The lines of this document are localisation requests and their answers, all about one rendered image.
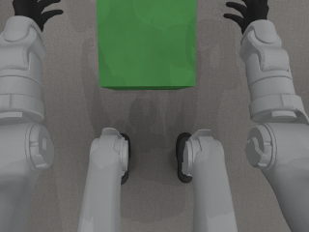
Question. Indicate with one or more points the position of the right robot foot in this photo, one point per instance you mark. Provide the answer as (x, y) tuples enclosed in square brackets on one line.
[(180, 145)]

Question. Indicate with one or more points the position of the robot right hand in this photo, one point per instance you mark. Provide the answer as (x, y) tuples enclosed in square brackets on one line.
[(254, 10)]

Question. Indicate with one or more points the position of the robot left upper arm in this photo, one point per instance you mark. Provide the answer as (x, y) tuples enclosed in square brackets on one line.
[(25, 151)]

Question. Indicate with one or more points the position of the robot right upper arm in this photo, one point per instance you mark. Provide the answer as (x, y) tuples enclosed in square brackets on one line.
[(281, 151)]

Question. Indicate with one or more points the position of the robot left forearm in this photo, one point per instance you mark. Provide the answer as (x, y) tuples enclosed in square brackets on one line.
[(21, 53)]

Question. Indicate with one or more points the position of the robot right forearm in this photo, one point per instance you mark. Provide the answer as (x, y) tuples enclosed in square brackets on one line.
[(269, 77)]

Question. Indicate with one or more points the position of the robot left hand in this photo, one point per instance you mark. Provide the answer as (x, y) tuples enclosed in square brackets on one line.
[(33, 9)]

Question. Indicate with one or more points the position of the carton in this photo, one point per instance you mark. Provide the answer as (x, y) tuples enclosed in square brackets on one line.
[(146, 44)]

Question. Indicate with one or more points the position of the robot right thigh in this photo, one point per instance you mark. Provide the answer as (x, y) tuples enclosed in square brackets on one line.
[(213, 209)]

